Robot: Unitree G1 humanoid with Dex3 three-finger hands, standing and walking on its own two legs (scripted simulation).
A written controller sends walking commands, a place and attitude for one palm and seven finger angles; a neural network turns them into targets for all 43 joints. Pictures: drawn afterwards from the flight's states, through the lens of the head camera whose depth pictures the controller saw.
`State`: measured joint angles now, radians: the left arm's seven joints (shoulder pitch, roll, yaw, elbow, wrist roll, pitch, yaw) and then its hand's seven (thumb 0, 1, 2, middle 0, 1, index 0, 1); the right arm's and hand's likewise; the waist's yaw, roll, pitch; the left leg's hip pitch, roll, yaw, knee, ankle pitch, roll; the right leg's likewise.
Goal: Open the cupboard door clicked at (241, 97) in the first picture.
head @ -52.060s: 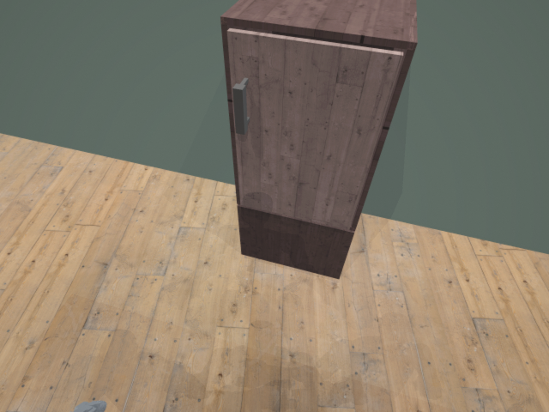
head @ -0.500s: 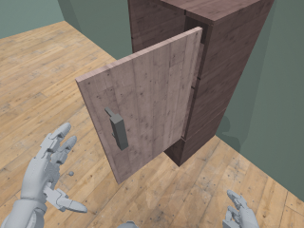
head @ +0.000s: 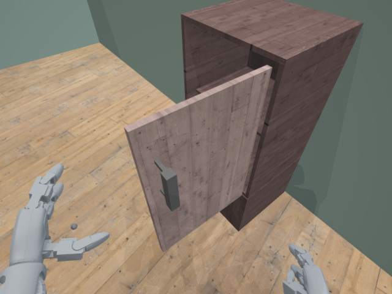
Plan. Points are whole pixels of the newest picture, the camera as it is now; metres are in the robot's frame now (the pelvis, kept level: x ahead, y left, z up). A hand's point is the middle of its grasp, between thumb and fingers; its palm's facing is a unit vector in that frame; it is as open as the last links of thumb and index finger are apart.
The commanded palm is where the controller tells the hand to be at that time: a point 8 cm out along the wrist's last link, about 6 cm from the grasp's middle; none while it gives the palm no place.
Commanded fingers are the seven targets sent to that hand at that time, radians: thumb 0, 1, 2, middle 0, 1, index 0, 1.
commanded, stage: draw the hand back to the body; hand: left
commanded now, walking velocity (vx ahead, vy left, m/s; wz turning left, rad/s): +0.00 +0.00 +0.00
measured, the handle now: (166, 184) +0.35 +0.11 +0.02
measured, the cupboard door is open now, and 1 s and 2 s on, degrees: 88 88 88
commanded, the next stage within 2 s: step back with the hand held close in 0.76 s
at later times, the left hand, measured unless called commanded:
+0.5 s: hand (54, 197) +0.21 +0.25 +0.16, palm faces +0.44 -0.79 -0.43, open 8.0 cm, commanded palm +0.17 +0.29 +0.17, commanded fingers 0.00 0.90 0.90 -0.20 -0.30 -0.20 -0.30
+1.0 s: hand (59, 198) +0.21 +0.23 +0.17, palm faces +0.41 -0.78 -0.47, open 7.4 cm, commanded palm +0.15 +0.27 +0.18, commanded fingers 0.00 0.90 0.90 -0.20 -0.30 -0.20 -0.30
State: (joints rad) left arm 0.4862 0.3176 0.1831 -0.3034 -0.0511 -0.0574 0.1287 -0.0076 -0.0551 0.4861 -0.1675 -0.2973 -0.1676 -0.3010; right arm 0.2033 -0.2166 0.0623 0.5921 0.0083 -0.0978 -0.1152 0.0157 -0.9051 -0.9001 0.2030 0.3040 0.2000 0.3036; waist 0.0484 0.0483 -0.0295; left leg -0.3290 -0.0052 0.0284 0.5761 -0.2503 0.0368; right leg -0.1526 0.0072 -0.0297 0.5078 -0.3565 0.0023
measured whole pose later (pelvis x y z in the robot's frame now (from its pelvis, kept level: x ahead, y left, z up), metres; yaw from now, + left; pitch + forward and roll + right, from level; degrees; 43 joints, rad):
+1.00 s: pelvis +0.01 -0.03 +0.01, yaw -1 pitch -1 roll -1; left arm 0.50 0.38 0.37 -0.40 -0.06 -0.13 0.11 0.01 0.89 0.90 -0.21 -0.30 -0.21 -0.30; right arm 0.16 -0.23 0.01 0.62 0.00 -0.03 -0.09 0.02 -0.91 -0.90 0.20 0.30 0.20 0.30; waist 0.04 0.07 0.00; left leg -0.22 0.03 0.02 0.44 -0.20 0.00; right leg -0.03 0.05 -0.03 0.34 -0.28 -0.03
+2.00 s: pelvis -0.15 +0.03 +0.00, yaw +1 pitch +0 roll -5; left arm 0.50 0.47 0.45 -0.51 -0.06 -0.19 0.15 0.01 0.89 0.90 -0.21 -0.30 -0.21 -0.30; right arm 0.16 -0.19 -0.01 0.60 -0.01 -0.08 -0.07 0.02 -0.91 -0.90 0.20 0.30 0.20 0.30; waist 0.00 0.04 0.03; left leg -0.47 0.04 0.02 0.39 0.01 0.06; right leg -0.27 0.13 -0.03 0.81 -0.49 -0.02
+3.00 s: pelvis -0.25 +0.06 +0.00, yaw -3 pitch +1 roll +0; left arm 0.47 0.41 0.30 -0.27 0.01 -0.17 0.09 0.01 0.90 0.90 -0.20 -0.30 -0.20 -0.30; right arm 0.20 -0.20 -0.01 0.72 -0.01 -0.14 -0.01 0.01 -0.90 -0.90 0.20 0.30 0.20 0.30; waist 0.01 0.06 -0.01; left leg -0.36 0.04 0.04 0.60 -0.24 -0.01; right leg -0.25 0.05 -0.08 0.55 -0.33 -0.07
